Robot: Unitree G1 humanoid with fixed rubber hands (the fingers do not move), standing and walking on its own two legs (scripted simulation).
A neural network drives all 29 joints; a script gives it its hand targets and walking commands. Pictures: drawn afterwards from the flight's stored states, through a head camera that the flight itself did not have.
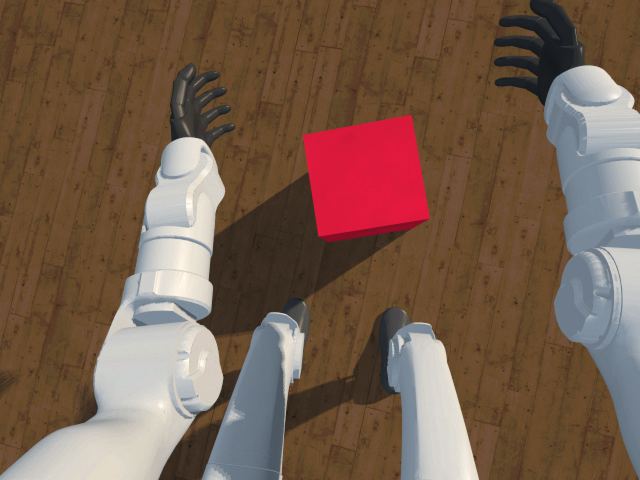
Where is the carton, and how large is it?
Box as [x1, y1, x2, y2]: [303, 115, 429, 241]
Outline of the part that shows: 411,115 303,135 318,235 327,241 333,241 408,229 429,218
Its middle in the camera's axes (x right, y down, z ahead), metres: +0.10 -0.11 +0.85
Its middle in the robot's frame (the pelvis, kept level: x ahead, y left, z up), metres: +0.50 -0.01 -0.52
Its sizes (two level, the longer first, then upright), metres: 0.210 0.200 0.250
